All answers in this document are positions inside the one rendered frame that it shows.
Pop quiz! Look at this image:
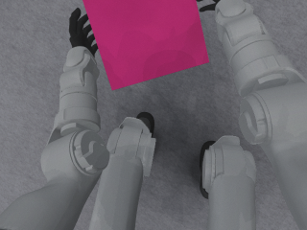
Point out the left robot foot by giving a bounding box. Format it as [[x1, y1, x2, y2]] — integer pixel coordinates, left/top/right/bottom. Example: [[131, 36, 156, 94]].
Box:
[[136, 112, 154, 138]]

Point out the right robot hand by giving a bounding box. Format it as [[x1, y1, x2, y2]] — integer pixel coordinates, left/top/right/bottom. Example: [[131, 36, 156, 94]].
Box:
[[196, 0, 220, 12]]

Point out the left robot forearm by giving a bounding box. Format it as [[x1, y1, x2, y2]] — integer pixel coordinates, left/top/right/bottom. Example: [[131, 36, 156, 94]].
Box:
[[45, 46, 101, 147]]

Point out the right robot upper arm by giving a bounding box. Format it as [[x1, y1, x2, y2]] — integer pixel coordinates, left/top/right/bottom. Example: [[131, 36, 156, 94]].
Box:
[[238, 82, 307, 230]]

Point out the carton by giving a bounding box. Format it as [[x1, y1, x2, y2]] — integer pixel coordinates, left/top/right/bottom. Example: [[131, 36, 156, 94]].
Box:
[[83, 0, 209, 91]]

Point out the left robot upper arm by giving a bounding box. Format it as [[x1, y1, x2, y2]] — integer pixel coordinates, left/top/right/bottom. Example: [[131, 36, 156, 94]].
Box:
[[0, 129, 110, 230]]

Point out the right robot forearm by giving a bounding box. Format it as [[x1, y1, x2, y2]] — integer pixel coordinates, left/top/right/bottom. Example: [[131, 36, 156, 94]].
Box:
[[215, 0, 307, 98]]

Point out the robot left shin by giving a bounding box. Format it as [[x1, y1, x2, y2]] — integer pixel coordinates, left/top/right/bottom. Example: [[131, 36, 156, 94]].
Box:
[[106, 117, 150, 153]]

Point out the left robot hand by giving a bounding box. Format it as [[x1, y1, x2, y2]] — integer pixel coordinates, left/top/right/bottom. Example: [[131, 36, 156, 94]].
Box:
[[69, 8, 99, 57]]

